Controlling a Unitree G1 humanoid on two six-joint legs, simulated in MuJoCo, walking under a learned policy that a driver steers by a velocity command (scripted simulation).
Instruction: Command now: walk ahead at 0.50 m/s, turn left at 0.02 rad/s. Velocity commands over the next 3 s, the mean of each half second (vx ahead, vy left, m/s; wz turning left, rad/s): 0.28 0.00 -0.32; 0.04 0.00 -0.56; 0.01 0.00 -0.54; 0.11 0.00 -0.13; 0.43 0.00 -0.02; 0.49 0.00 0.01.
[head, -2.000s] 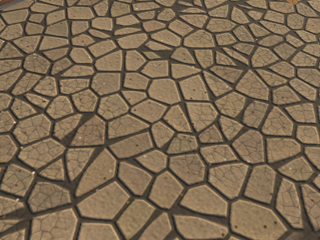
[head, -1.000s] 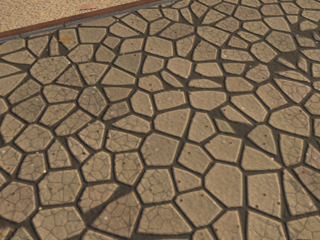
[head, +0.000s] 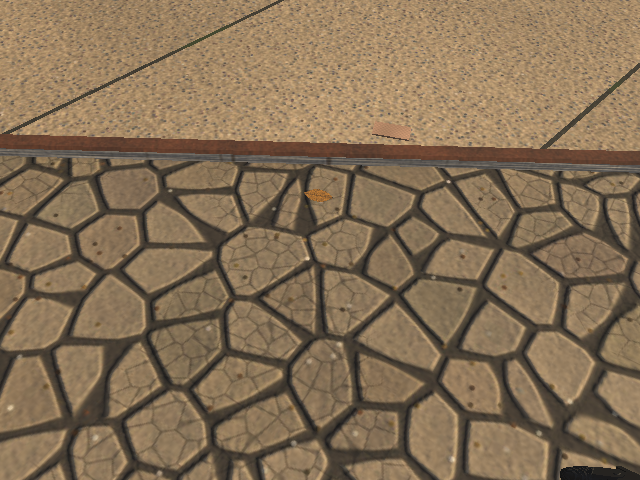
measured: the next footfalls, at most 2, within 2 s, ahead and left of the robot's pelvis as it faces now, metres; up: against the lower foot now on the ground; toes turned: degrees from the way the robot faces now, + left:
right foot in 0.40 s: +0.33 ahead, -0.13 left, +0.00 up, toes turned -10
left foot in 0.84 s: +0.38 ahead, +0.09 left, +0.00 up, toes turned -31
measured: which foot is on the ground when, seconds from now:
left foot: down 0.00-0.40, up 0.42-0.82, down 0.84-1.00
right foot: up 0.00-0.38, down 0.40-0.84, up 0.86-1.00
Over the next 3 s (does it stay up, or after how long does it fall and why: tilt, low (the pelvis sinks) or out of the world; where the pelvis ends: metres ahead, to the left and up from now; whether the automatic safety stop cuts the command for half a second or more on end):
stays up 0.63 -0.44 -0.01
